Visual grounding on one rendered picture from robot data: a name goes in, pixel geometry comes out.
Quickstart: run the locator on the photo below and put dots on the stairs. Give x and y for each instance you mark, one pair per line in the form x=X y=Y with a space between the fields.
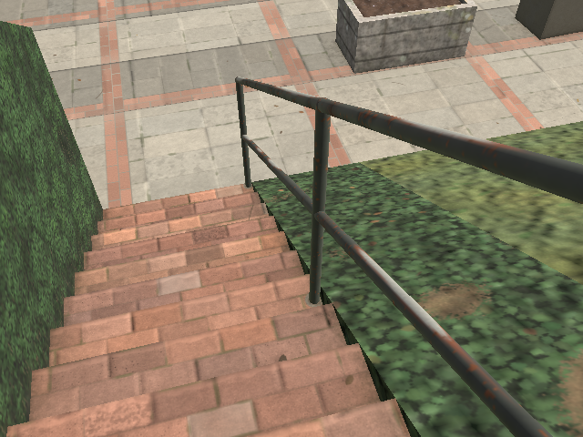
x=192 y=319

